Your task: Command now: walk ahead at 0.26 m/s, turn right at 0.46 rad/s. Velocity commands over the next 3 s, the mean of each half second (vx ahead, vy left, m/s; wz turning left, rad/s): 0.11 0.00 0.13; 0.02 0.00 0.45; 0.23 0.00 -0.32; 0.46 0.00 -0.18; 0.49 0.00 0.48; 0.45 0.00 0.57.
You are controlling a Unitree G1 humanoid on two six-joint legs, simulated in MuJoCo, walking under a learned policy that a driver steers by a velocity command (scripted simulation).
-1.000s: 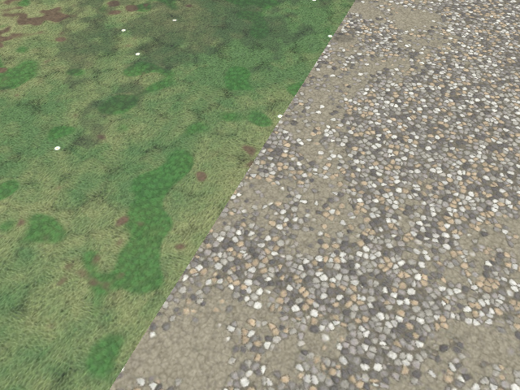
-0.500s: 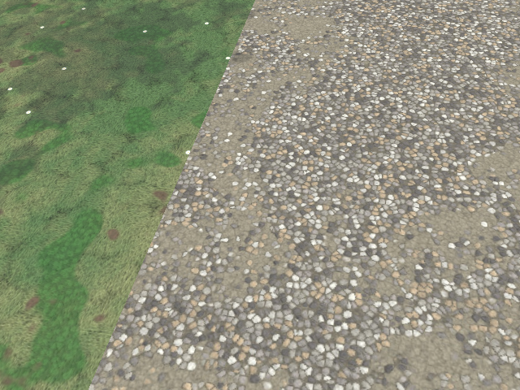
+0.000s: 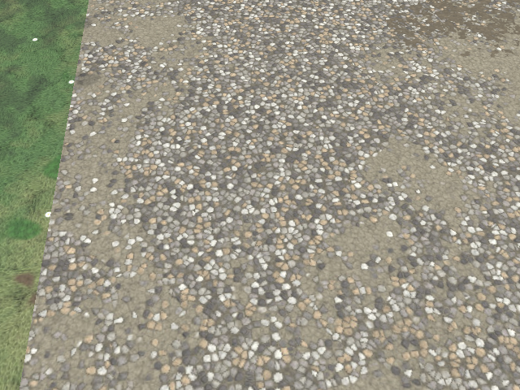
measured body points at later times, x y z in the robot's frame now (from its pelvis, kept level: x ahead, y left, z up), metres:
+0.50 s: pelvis +0.10 -0.02 +0.00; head +0.14 -0.03 +0.45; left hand +0.23 +0.26 -0.09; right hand +0.25 -0.29 -0.12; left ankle +0.09 +0.10 -0.68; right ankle +0.16 -0.14 -0.74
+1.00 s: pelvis +0.11 +0.03 +0.01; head +0.12 +0.06 +0.45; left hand +0.12 +0.33 -0.12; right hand +0.35 -0.16 -0.08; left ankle +0.09 +0.10 -0.74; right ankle +0.19 -0.13 -0.69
